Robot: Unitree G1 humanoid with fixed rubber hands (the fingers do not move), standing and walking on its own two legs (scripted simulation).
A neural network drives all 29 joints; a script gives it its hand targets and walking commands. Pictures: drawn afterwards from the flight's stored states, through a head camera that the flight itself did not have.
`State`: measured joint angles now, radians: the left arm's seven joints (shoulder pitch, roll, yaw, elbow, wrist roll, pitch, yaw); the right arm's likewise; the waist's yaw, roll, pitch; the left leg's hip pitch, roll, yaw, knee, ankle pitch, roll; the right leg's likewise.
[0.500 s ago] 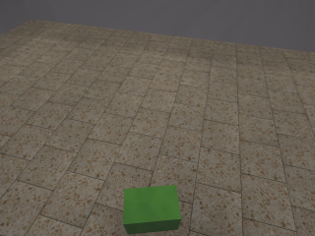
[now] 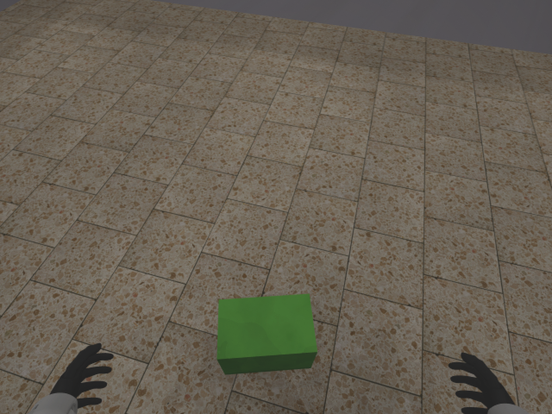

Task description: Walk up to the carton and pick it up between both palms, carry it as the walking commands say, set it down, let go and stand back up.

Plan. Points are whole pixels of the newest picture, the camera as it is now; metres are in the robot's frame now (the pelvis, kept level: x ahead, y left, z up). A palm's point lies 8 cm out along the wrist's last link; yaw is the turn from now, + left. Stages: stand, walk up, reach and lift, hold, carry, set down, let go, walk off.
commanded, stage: reach and lift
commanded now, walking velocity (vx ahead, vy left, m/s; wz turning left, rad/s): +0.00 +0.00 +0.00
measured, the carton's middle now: (266, 335) +0.43 +0.03 -0.66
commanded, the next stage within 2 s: none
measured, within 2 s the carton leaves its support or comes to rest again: neither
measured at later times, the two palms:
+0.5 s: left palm (113, 346) +0.26 +0.28 -0.13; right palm (432, 349) +0.25 -0.26 -0.14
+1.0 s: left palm (143, 295) +0.37 +0.27 -0.17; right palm (390, 288) +0.38 -0.23 -0.18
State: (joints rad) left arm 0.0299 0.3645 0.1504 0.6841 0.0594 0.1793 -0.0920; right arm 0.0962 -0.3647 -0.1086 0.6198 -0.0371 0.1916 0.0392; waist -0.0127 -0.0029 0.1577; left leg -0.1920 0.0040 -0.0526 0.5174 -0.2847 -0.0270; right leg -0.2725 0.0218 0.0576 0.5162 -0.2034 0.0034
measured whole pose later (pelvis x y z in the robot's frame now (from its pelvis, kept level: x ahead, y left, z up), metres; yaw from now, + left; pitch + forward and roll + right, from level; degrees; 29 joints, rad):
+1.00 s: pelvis -0.05 +0.00 -0.10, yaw +2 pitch +30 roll +1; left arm -0.79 0.34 0.29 0.83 -0.04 0.20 -0.08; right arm -0.78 -0.32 -0.24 0.80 0.03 0.22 0.03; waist 0.00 0.00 0.04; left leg -1.23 -0.04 -0.07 1.10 -0.39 -0.05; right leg -1.29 0.01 0.04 1.06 -0.29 0.01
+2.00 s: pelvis -0.08 +0.01 -0.28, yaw +3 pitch +48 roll +2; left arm -1.10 0.35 0.25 0.83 -0.12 0.18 0.01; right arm -1.15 -0.42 -0.28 0.90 0.08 0.17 0.04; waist 0.00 0.00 -0.03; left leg -2.05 -0.07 -0.04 1.77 -0.56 -0.05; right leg -2.12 0.02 0.06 1.72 -0.43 0.04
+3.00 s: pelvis -0.09 +0.00 -0.41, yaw +4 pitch +37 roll +1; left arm -1.31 0.39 0.11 1.07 -0.22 0.05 0.08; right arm -1.34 -0.45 -0.16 1.17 0.21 0.01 -0.04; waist -0.01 0.01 0.32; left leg -2.25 -0.10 -0.04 2.25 -0.64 -0.07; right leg -2.32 0.00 0.05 2.18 -0.50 0.04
